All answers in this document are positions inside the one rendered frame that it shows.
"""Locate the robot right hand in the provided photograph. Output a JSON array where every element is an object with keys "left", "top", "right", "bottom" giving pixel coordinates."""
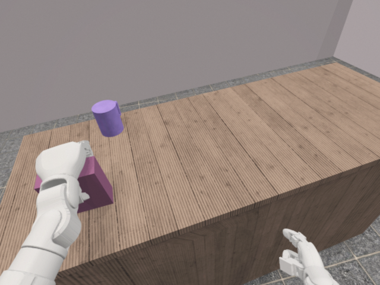
[{"left": 279, "top": 229, "right": 324, "bottom": 281}]

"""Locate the table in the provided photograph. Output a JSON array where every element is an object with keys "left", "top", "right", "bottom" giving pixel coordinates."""
[{"left": 0, "top": 62, "right": 380, "bottom": 285}]

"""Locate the robot left hand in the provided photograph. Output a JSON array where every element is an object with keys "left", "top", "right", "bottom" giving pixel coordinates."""
[{"left": 36, "top": 140, "right": 94, "bottom": 204}]

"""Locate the right robot forearm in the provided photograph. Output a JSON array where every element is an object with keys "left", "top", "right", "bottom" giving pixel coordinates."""
[{"left": 303, "top": 266, "right": 339, "bottom": 285}]

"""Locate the left robot forearm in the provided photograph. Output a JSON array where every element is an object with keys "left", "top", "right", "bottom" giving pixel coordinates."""
[{"left": 0, "top": 175, "right": 81, "bottom": 285}]

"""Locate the sponge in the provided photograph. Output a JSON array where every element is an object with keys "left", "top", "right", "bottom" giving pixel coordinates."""
[{"left": 34, "top": 156, "right": 113, "bottom": 213}]

